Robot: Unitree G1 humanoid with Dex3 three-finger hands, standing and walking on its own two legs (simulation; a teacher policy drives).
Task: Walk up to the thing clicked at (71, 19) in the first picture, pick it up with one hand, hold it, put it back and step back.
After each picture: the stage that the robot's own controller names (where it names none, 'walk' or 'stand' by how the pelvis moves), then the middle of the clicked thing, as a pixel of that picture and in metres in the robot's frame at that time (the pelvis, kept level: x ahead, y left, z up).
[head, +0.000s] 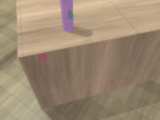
stand; (67, 10) +0.85 +0.12 +0.00
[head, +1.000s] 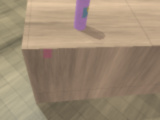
walk; (82, 7) +0.80 +0.02 +0.01
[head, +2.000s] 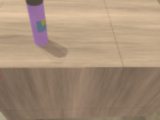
walk; (37, 21) +0.66 +0.20 +0.04
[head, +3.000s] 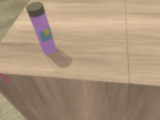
walk; (43, 30) +0.63 +0.22 +0.04
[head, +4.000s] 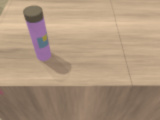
stand; (39, 36) +0.56 +0.22 +0.02
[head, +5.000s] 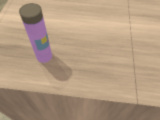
stand; (38, 37) +0.50 +0.21 +0.02
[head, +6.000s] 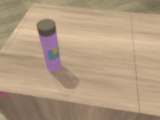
stand; (50, 48) +0.53 +0.16 +0.00
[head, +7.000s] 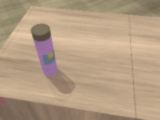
stand; (45, 52) +0.51 +0.19 +0.00
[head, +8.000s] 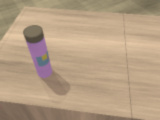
stand; (39, 54) +0.50 +0.21 -0.01
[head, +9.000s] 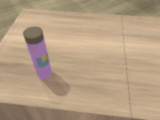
stand; (39, 55) +0.50 +0.21 -0.01
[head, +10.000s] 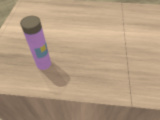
rise first; (38, 45) +0.52 +0.22 +0.00
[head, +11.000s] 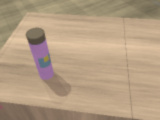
go down; (41, 56) +0.50 +0.23 +0.00
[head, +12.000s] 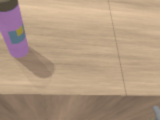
go down; (11, 27) +0.50 +0.21 +0.05
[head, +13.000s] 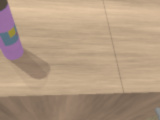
approach; (4, 29) +0.50 +0.22 +0.07
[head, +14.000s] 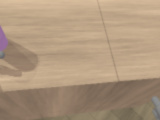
close in; out of the picture +0.51 +0.24 +0.09
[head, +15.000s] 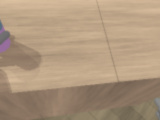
lift; out of the picture +0.51 +0.23 +0.09
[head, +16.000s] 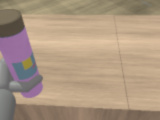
lift; (20, 60) +0.32 +0.18 +0.19
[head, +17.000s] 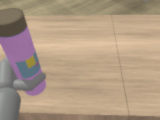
hold; (23, 58) +0.33 +0.17 +0.19
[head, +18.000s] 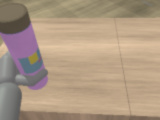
hold; (26, 54) +0.33 +0.16 +0.20
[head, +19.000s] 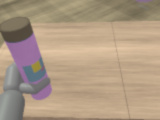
hold; (30, 63) +0.33 +0.16 +0.17
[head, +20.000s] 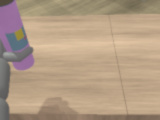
crouch; (12, 33) +0.41 +0.21 +0.21
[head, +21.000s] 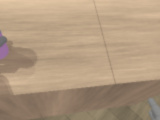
lower; out of the picture +0.51 +0.24 +0.06
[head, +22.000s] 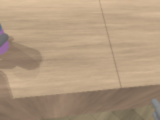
lower; out of the picture +0.50 +0.23 +0.09
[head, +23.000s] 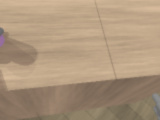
lower; out of the picture +0.52 +0.23 +0.10
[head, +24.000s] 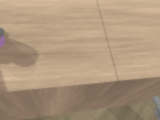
lower; out of the picture +0.51 +0.23 +0.10
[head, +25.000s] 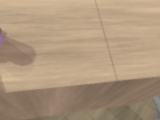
lower; out of the picture +0.52 +0.24 +0.10
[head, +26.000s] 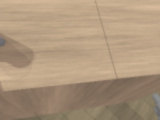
open; out of the picture +0.51 +0.24 +0.10
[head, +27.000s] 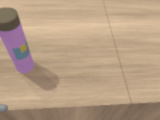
sink last; (16, 45) +0.48 +0.22 +0.06
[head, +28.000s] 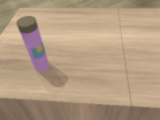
stand; (35, 46) +0.52 +0.24 +0.05
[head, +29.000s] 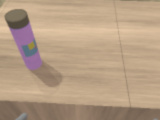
stand; (26, 43) +0.50 +0.24 +0.06
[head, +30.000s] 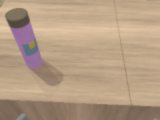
stand; (26, 42) +0.50 +0.24 +0.06
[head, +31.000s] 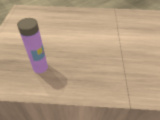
stand; (34, 48) +0.51 +0.22 +0.02
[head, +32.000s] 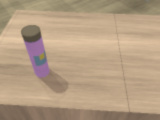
stand; (37, 53) +0.51 +0.22 +0.00
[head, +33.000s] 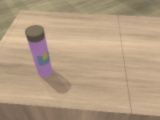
stand; (40, 53) +0.51 +0.21 +0.00
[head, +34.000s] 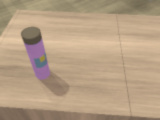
stand; (37, 55) +0.50 +0.20 -0.01
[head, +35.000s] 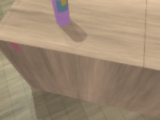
walk; out of the picture +0.70 +0.14 +0.03
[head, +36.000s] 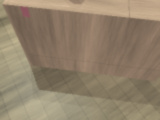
walk; out of the picture +1.00 +0.10 +0.03
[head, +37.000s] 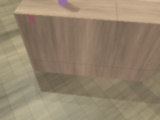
stand; out of the picture +1.14 +0.17 +0.02
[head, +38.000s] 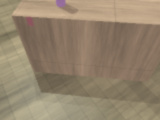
stand; out of the picture +1.13 +0.18 -0.01
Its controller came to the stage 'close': yes
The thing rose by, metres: 0.22
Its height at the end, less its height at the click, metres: +0.00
